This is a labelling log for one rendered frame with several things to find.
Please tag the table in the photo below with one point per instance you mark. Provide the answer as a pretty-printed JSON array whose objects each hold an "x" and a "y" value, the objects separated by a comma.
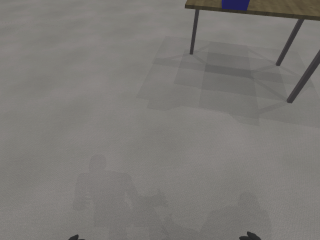
[{"x": 295, "y": 9}]

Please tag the carton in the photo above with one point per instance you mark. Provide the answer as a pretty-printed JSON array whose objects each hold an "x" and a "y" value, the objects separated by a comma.
[{"x": 235, "y": 4}]

